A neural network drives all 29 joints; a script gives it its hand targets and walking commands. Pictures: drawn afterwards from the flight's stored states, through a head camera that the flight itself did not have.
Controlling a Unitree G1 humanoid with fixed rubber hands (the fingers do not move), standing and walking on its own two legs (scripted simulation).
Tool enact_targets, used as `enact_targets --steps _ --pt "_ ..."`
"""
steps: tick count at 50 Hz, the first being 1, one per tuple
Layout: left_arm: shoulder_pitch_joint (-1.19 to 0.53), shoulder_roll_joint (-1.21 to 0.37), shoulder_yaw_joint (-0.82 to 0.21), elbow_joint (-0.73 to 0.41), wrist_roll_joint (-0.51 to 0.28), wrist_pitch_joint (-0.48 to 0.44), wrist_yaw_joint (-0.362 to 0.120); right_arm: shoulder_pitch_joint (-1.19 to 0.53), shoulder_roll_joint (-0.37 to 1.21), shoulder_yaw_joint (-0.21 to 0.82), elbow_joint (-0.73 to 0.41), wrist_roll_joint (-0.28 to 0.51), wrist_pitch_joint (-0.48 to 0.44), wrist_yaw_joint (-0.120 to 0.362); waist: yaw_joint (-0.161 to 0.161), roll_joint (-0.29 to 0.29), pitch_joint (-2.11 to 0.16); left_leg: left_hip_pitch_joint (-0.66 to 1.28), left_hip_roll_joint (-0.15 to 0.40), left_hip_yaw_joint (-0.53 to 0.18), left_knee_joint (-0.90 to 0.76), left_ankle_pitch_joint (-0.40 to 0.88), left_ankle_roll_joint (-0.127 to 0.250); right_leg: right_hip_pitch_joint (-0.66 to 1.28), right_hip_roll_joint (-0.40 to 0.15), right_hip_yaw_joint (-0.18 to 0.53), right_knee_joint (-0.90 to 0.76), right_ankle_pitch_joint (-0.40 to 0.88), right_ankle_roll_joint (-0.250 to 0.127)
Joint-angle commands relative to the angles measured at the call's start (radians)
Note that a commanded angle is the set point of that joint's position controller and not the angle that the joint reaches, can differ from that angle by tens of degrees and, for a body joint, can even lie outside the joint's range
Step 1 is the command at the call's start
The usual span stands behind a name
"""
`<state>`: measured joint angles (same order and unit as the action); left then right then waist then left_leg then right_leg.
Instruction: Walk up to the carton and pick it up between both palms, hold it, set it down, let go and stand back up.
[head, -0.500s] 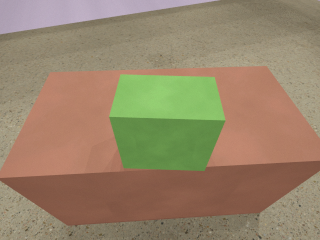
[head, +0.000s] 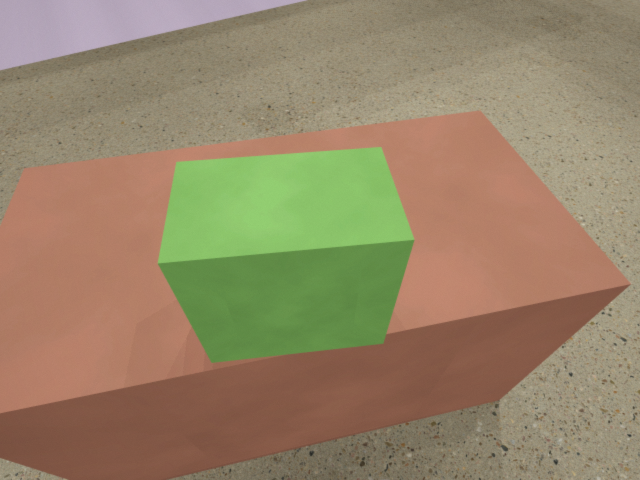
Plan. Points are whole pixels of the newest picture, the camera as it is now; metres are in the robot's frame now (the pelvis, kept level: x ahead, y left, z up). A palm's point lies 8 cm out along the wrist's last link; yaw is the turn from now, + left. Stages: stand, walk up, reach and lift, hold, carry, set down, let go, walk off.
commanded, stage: walk up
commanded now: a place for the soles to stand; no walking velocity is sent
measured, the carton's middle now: (290, 262) +0.39 +0.04 +0.03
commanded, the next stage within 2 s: none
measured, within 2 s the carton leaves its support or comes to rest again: neither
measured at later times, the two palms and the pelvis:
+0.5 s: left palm out of the picture +0.06 +0.25 -0.12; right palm out of the picture +0.01 -0.23 -0.11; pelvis -0.01 +0.02 +0.02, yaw -6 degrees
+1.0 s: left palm out of the picture +0.03 +0.26 -0.12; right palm out of the picture -0.06 -0.24 -0.12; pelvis -0.02 +0.01 +0.02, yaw -5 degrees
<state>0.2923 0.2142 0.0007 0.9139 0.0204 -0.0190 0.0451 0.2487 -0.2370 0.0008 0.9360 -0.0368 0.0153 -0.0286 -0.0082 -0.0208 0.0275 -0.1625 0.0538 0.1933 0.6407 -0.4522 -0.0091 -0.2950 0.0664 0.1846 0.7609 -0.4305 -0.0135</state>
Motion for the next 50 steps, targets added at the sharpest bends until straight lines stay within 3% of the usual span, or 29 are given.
enact_targets --steps 1,3,4,6,7,8,9,10,12,13,14,15,16,17,18,19,20,21,23,29,32,38,40,44,45,47,48,50 --pt "0.074 0.106 0.018 -0.066 0.002 -0.006 0.007 0.06 -0.165 -0.034 -0.04 -0.002 0.002 -0.005 -0.001 0.058 0.031 0.106 0.198 -0.147 -0.118 0.503 0.156 -0.141 -0.058 -0.012 -0.003 0.435 -0.029" --pt "0.083 0.12 0.023 -0.076 0.003 -0.009 0.004 0.029 -0.161 -0.03 -0.052 -0.006 0.007 0.0 0.013 0.044 0.031 0.043 0.165 -0.096 -0.079 0.415 0.126 -0.08 -0.07 0.024 -0.059 0.491 -0.044" --pt "0.089 0.136 0.027 -0.075 -0.001 -0.012 0.002 0.013 -0.149 -0.024 -0.062 -0.004 0.01 0.004 0.022 -0.004 0.028 0.006 0.119 -0.057 -0.031 0.358 0.092 -0.04 -0.08 0.073 -0.103 0.544 -0.066" --pt "0.13 0.191 0.045 -0.076 -0.01 -0.014 0.003 -0.001 -0.109 -0.01 -0.083 -0.004 0.017 0.01 0.039 -0.1 0.014 -0.093 0.013 -0.044 0.11 0.178 0.024 0.04 -0.172 0.314 -0.238 0.61 -0.145" --pt "0.141 0.207 0.052 -0.069 -0.017 -0.011 0.006 -0.014 -0.093 -0.007 -0.1 0.001 0.02 0.01 0.042 -0.138 0.021 -0.162 -0.035 -0.079 0.154 -0.023 0.008 0.077 -0.217 0.429 -0.304 0.62 -0.194" --pt "0.14 0.205 0.054 -0.068 -0.018 -0.01 0.009 -0.029 -0.086 -0.005 -0.109 0.0 0.021 0.008 0.053 -0.16 0.047 -0.232 -0.043 -0.122 0.169 -0.184 0.007 0.104 -0.247 0.5 -0.343 0.611 -0.222" --pt "0.143 0.197 0.054 -0.064 -0.015 -0.01 0.012 -0.027 -0.084 -0.004 -0.112 -0.001 0.017 0.005 0.054 -0.168 0.043 -0.263 -0.038 -0.155 0.176 -0.241 0.014 0.137 -0.25 0.519 -0.357 0.597 -0.229" --pt "0.123 0.189 0.051 -0.065 -0.011 -0.009 0.014 -0.016 -0.083 -0.003 -0.113 0.003 0.011 0.003 0.044 -0.172 0.032 -0.279 -0.033 -0.173 0.164 -0.24 0.018 0.167 -0.253 0.496 -0.354 0.614 -0.228" --pt "0.039 0.165 0.041 -0.087 0.0 -0.005 0.015 0.029 -0.079 0.002 -0.092 0.013 -0.005 0.003 0.0 -0.165 -0.01 -0.218 -0.016 -0.195 0.051 -0.088 0.023 0.185 -0.225 0.376 -0.308 0.706 -0.195" --pt "-0.017 0.155 0.036 -0.102 0.004 -0.003 0.011 0.061 -0.075 0.001 -0.08 0.018 -0.016 0.003 -0.034 -0.15 -0.046 -0.109 -0.006 -0.203 -0.062 0.079 0.032 0.142 -0.188 0.292 -0.268 0.746 -0.155" --pt "-0.069 0.145 0.03 -0.11 0.008 0.001 0.005 0.097 -0.087 -0.005 -0.059 0.018 -0.029 0.003 -0.065 -0.098 -0.083 0.038 0.012 -0.219 -0.194 0.326 0.043 0.074 -0.141 0.202 -0.2 0.734 -0.102" --pt "-0.08 0.118 0.019 -0.112 0.009 0.001 -0.003 0.135 -0.129 -0.02 -0.04 0.017 -0.04 0.002 -0.069 -0.025 -0.133 0.185 0.069 -0.263 -0.239 0.537 0.065 -0.02 -0.073 0.105 -0.09 0.621 -0.046" --pt "-0.043 0.088 0.0 -0.102 -0.001 0.003 -0.004 0.11 -0.175 -0.032 -0.045 0.017 -0.041 -0.004 -0.037 0.04 -0.123 0.229 0.176 -0.366 -0.269 0.677 0.104 -0.109 -0.018 0.032 -0.033 0.407 0.003" --pt "0.023 0.073 -0.005 -0.081 -0.006 0.013 0.0 0.063 -0.2 -0.034 -0.058 0.019 -0.037 -0.006 0.006 0.053 -0.107 0.163 0.271 -0.432 -0.288 0.654 0.165 -0.081 -0.007 -0.017 -0.041 0.112 0.023" --pt "0.051 0.061 -0.003 -0.061 -0.004 0.021 0.006 0.019 -0.193 -0.027 -0.053 0.023 -0.029 0.0 0.023 0.081 -0.063 0.024 0.28 -0.394 -0.283 0.55 0.202 0.035 -0.033 -0.031 -0.106 0.024 0.02" --pt "0.049 0.058 -0.006 -0.057 0.003 0.021 0.006 -0.014 -0.177 -0.018 -0.054 0.027 -0.024 0.008 0.033 0.096 -0.009 -0.053 0.225 -0.336 -0.277 0.485 0.17 0.096 -0.058 0.001 -0.197 0.132 0.005" --pt "0.036 0.078 -0.004 -0.044 0.004 0.015 0.001 -0.027 -0.152 -0.009 -0.052 0.028 -0.019 0.014 0.027 0.109 0.02 -0.059 0.146 -0.28 -0.28 0.415 0.126 0.096 -0.065 0.039 -0.246 0.268 -0.005" --pt "0.024 0.107 -0.003 -0.03 0.002 0.01 -0.005 -0.014 -0.139 -0.004 -0.049 0.031 -0.017 0.015 0.016 0.112 0.045 -0.057 0.101 -0.253 -0.277 0.395 0.096 0.083 -0.075 0.051 -0.253 0.363 -0.011" --pt "0.025 0.128 -0.003 -0.012 -0.001 0.006 -0.011 0.03 -0.12 0.004 -0.03 0.036 -0.017 0.014 0.012 0.097 0.062 -0.071 0.077 -0.243 -0.299 0.308 0.078 0.067 -0.086 0.056 -0.263 0.364 -0.022" --pt "0.007 0.127 -0.028 0.041 -0.006 -0.001 -0.008 0.055 -0.132 0.001 0.013 0.043 -0.018 0.014 0.015 0.031 0.098 -0.019 0.079 -0.244 -0.334 0.189 0.081 0.005 -0.083 0.035 -0.305 0.27 -0.013" --pt "-0.002 0.134 -0.036 0.057 -0.008 -0.005 -0.008 0.057 -0.133 0.001 0.022 0.04 -0.021 0.013 0.01 0.031 0.07 0.006 0.076 -0.241 -0.344 0.17 0.081 0.005 -0.083 0.032 -0.314 0.263 -0.011" --pt "-0.025 0.14 -0.045 0.082 -0.014 -0.009 -0.008 0.077 -0.133 0.005 0.047 0.034 -0.021 0.012 0.003 -0.023 0.044 0.044 0.063 -0.219 -0.315 0.218 0.075 -0.011 -0.096 0.041 -0.332 0.283 -0.014" --pt "-0.02 0.132 -0.05 0.092 -0.016 -0.009 -0.008 0.085 -0.129 0.005 0.054 0.033 -0.021 0.011 0.003 -0.003 0.045 0.033 0.061 -0.211 -0.309 0.209 0.072 -0.005 -0.101 0.048 -0.339 0.295 -0.017" --pt "-0.019 0.146 -0.053 0.105 -0.021 -0.005 -0.007 0.104 -0.123 0.012 0.072 0.035 -0.02 0.009 -0.003 -0.025 0.033 0.045 0.055 -0.21 -0.305 0.203 0.07 -0.006 -0.101 0.051 -0.345 0.286 -0.02" --pt "-0.077 0.215 -0.021 0.083 0.008 0.011 -0.015 0.168 -0.131 0.0 0.065 0.016 -0.028 -0.005 -0.024 -0.067 0.045 0.082 0.12 -0.308 -0.32 0.267 0.104 -0.055 -0.084 -0.01 -0.26 0.254 -0.003" --pt "-0.09 0.184 -0.024 0.073 0.026 0.027 -0.019 0.215 -0.193 -0.02 0.072 0.013 -0.036 -0.023 -0.028 0.005 0.043 0.132 0.245 -0.438 -0.354 0.315 0.184 -0.138 -0.079 -0.058 -0.169 0.156 0.027" --pt "-0.072 0.17 -0.026 0.069 0.026 0.032 -0.02 0.198 -0.208 -0.025 0.074 0.009 -0.038 -0.03 -0.012 0.045 0.055 0.122 0.278 -0.453 -0.361 0.307 0.207 -0.148 -0.093 -0.069 -0.171 0.107 0.035" --pt "-0.066 0.161 -0.023 0.066 0.028 0.034 -0.022 0.16 -0.202 -0.03 0.055 0.002 -0.038 -0.03 0.001 0.11 0.076 0.066 0.279 -0.443 -0.357 0.316 0.205 -0.116 -0.116 -0.073 -0.185 0.105 0.034"
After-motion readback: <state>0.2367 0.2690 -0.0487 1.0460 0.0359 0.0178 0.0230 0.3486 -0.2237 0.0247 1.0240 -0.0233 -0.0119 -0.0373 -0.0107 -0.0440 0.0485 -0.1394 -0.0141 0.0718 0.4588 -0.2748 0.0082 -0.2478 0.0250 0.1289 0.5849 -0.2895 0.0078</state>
